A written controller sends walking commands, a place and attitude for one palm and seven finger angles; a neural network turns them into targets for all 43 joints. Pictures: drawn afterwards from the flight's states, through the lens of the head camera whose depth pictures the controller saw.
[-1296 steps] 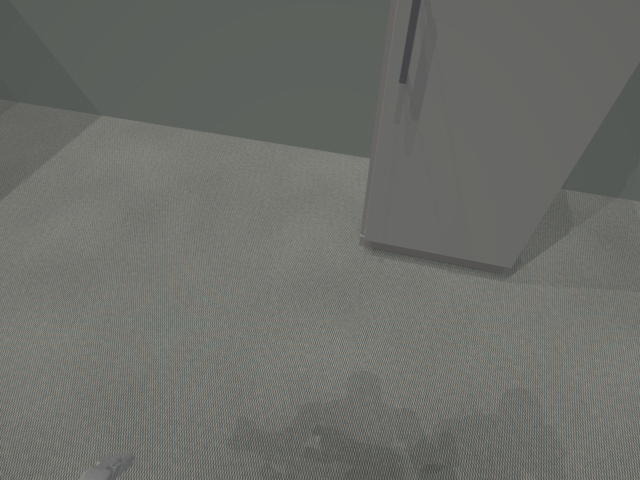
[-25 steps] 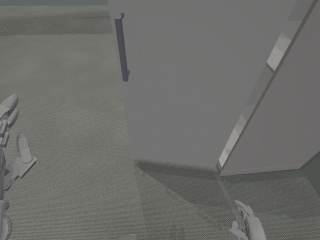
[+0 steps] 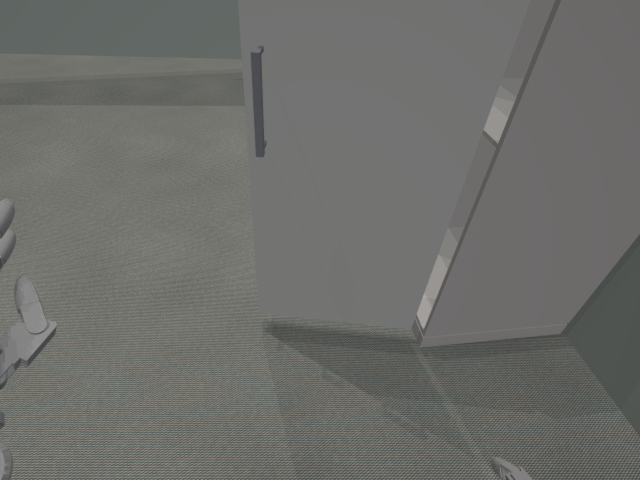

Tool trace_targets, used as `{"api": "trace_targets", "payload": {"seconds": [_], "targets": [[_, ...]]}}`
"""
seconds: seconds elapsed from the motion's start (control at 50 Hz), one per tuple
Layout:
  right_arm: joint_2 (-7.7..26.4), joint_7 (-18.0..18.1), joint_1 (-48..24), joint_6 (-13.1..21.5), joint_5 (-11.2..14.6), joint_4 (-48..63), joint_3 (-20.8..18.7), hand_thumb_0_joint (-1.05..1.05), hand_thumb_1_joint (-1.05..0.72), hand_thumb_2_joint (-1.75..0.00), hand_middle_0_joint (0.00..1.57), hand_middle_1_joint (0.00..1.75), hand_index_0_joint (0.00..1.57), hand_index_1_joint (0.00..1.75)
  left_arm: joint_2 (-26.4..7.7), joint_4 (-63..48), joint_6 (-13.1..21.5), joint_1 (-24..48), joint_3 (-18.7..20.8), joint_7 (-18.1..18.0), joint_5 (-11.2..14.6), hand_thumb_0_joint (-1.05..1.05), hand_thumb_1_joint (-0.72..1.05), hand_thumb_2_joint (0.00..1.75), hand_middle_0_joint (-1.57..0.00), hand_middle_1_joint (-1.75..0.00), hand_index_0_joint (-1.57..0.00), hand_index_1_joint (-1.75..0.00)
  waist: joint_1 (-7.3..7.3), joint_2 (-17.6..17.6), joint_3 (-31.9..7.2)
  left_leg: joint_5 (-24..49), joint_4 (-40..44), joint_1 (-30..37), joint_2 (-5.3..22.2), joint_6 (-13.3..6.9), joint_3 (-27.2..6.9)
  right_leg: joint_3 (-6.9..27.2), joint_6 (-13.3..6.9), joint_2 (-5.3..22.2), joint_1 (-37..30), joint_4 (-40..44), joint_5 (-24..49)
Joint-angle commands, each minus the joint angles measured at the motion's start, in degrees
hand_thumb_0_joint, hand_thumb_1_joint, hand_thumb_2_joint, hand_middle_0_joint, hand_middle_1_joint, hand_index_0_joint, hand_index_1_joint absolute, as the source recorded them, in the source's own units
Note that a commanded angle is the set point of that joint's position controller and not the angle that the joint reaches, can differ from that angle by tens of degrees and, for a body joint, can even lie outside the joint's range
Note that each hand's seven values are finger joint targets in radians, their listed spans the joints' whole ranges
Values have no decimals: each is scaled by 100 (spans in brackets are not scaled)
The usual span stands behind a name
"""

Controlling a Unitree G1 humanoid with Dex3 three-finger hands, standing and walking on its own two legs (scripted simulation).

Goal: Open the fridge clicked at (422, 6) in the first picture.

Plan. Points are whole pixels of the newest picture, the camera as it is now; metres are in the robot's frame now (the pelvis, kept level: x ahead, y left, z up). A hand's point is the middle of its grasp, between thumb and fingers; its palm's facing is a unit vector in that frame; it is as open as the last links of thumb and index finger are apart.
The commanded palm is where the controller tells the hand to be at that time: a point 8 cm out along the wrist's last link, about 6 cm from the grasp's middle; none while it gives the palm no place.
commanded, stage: stop stepping back and stand still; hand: left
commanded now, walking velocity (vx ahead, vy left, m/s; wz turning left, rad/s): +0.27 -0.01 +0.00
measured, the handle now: (260, 104) +0.85 +0.20 +0.13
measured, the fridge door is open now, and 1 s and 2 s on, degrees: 77 77 77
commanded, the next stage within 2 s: let the arm hang, fingers relaxed in 1.40 s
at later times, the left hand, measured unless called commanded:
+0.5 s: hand (6, 414) +0.12 +0.26 +0.18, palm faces +0.49 -0.77 -0.41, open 7.4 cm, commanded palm +0.07 +0.29 +0.19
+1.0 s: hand (7, 380) +0.15 +0.28 +0.16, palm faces +0.45 -0.77 -0.45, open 7.4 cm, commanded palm +0.09 +0.32 +0.19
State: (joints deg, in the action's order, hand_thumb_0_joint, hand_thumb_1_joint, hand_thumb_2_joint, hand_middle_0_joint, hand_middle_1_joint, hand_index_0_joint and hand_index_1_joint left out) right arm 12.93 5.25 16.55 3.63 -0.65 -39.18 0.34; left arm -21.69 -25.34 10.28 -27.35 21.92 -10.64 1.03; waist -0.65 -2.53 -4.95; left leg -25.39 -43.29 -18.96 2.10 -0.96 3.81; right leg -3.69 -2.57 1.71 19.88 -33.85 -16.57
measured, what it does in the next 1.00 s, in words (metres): steps on the spot: left foot, then right foot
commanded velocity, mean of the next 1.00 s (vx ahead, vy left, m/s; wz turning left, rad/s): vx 0.10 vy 0.00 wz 0.00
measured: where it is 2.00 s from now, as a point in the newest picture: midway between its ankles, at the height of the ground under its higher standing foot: outside the picture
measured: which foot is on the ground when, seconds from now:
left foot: up 0.00-0.00, down 0.02-0.28, up 0.30-0.58, down 0.60-1.00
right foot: down 0.00-0.04, up 0.06-0.26, down 0.28-1.00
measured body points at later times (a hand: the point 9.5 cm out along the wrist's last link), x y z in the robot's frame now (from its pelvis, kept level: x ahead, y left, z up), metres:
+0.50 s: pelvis -0.07 -0.01 +0.01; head -0.10 -0.01 +0.46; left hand +0.09 +0.30 +0.20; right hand +0.08 -0.26 -0.08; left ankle -0.03 +0.12 -0.68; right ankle -0.02 -0.09 -0.73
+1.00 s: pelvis -0.04 +0.02 +0.00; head -0.04 +0.02 +0.45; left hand +0.12 +0.32 +0.19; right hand +0.12 -0.21 -0.09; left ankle -0.04 +0.12 -0.73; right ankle -0.02 -0.09 -0.73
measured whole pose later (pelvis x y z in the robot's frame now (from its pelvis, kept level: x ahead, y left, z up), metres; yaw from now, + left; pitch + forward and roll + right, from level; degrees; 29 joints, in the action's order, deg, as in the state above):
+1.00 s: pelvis -0.04 +0.02 +0.00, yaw +1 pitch -1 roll +0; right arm 11.4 3.9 12.5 5.4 0.5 -38.3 0.7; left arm -21.9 -26.3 11.3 -31.1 22.4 -9.0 1.7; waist -0.9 0.3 1.1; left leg -16.6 -31.3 -13.3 0.8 -1.2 3.8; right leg -4.2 -1.2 0.1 14.8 -30.2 -14.3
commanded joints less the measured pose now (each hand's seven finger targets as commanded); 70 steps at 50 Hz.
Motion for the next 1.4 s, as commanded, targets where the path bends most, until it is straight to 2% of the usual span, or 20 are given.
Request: {"api": "trace_targets", "payload": {"seconds": [0.0,0.02,0.06,0.1,0.22,0.24,0.26,0.28,0.3,0.32,0.36,0.48,0.54,0.58,0.6,0.7,0.78,0.98,1.12,1.38], "targets": [[841,170,-809,547,7,1056,-248,0,-90,-90,20,30,20,30,-1049,-952,427,843,573,-144,6,0,90,90,-20,-30,-20,-30,225,1483,474,-1581,2668,588,863,-578,-1569,526,-36,133,938,-516,-1807],[832,151,-854,561,28,1140,-256,0,-90,-90,20,30,20,30,-1062,-1095,445,822,612,-150,-32,0,90,90,-20,-30,-20,-30,219,2203,691,-2084,3348,511,1678,-891,-2776,-78,246,-357,1422,-1723,-1276],[696,75,-956,607,-17,1018,-295,0,-90,-90,20,30,20,30,-1480,-1161,507,637,970,-71,-79,0,90,90,-20,-30,-20,-30,145,1767,592,-2210,3542,-169,1796,-1045,-2820,333,270,-160,1326,-3218,-912],[660,-57,-1061,632,33,1066,-271,0,-90,-90,20,30,20,30,-1015,-1030,443,270,669,23,-75,0,90,90,-20,-30,-20,-30,125,1187,871,-1999,3533,-658,1646,-994,-2274,269,261,15,1021,-2873,-694],[707,11,-1045,553,-5,1115,-277,0,-90,-90,20,30,20,30,-1139,-963,282,234,684,-67,-78,0,90,90,-20,-30,-20,-30,5,1285,522,-1909,2306,-1566,855,-283,-665,-446,21,-337,-1688,330,-1221],[638,5,-984,504,-12,1110,-309,0,-90,-90,20,30,20,30,-1218,-992,266,323,722,-67,-109,0,90,90,-20,-30,-20,-30,-19,259,470,-1622,748,-1864,378,-152,-212,628,-324,274,-1755,1142,-1865],[531,-19,-964,472,-1,1094,-316,0,-90,-90,20,30,20,30,-1397,-931,220,307,846,-59,-83,0,90,90,-20,-30,-20,-30,-18,-1317,461,-826,-1119,-2387,-185,3,68,3168,-952,1663,-1525,2302,-2991],[643,7,-1093,545,16,1028,-312,0,-90,-90,20,30,20,30,-1403,-1133,327,863,778,-23,33,0,90,90,-20,-30,-20,-30,51,-1118,822,-126,-2154,-2373,-57,90,-224,3513,-1069,2041,-1073,2610,-1947],[680,-7,-997,582,-94,884,-307,0,-90,-90,20,30,20,30,-1641,-1283,502,1042,1057,-3,55,0,90,90,-20,-30,-20,-30,186,-263,549,236,-2317,-2079,127,185,-313,2841,-1071,1840,-1107,2275,-419],[498,-43,-838,582,-35,790,-270,0,-90,-90,20,30,20,30,-1444,-969,468,746,1038,-32,24,0,90,90,-20,-30,-20,-30,139,-294,-48,323,-2219,-1990,93,158,-337,2558,-937,1664,-1508,1982,-740],[575,-50,-813,476,43,812,-352,0,-90,-90,20,30,20,30,-1154,-722,368,546,742,66,66,0,90,90,-20,-30,-20,-30,155,-212,270,494,-1876,-1227,113,185,-177,1985,-619,1360,-222,2380,-2543],[558,91,-955,560,73,960,-294,0,-90,-90,20,30,20,30,-1199,-898,445,671,650,10,51,0,90,90,-20,-30,-20,-30,85,-493,421,157,125,-5,122,-31,188,1518,-591,1424,249,2243,-2524],[616,134,-827,646,9,1019,-282,0,-90,-90,20,30,20,30,-1137,-1160,446,717,623,-60,46,0,90,90,-20,-30,-20,-30,163,159,257,35,1512,922,1,-157,167,1073,-379,980,225,1361,-2159],[816,127,-900,669,6,1176,-283,0,-90,-90,20,30,20,30,-1109,-1514,517,634,660,-99,52,0,90,90,-20,-30,-20,-30,117,2094,449,-779,2971,1080,1372,-678,-2054,166,141,-33,882,-753,-1188],[697,101,-977,657,7,1230,-267,0,-90,-90,20,30,20,30,-1226,-1588,532,660,719,-112,-8,0,90,90,-20,-30,-20,-30,117,2082,622,-251,3281,829,1716,-871,-2450,154,234,-136,1036,-1488,-1205],[635,-29,-1004,713,98,1174,-226,0,-90,-90,20,30,20,30,-1126,-1220,402,142,835,-16,4,0,90,90,-20,-30,-20,-30,25,1296,596,-132,2330,-592,920,-435,-762,38,328,-12,-962,397,-158],[555,-145,-908,659,89,1026,-271,0,-90,-90,20,30,20,30,-1228,-1107,411,349,848,0,82,0,90,90,-20,-30,-20,-30,139,-655,184,173,310,-497,-60,95,-80,2307,-449,1427,-879,1791,133],[596,-19,-1168,536,132,1168,-190,0,-90,-90,20,30,20,30,-1086,-1280,408,77,804,26,70,0,90,90,-20,-30,-20,-30,3,833,55,2061,2275,316,716,-162,-880,373,280,111,-1129,665,1077],[602,-35,-1067,510,138,1224,-230,0,-90,-90,20,30,20,30,-1023,-1394,399,-42,706,28,84,0,90,90,-20,-30,-20,-30,31,854,-413,3168,1880,679,564,20,-534,473,193,215,-1433,688,2093],[605,9,-1138,321,143,1371,-198,0,-90,-90,20,30,20,30,-984,-1180,324,22,692,54,128,0,90,90,-20,-30,-20,-30,46,743,-74,2038,2172,204,505,26,-530,518,212,186,-1353,867,1567]]}}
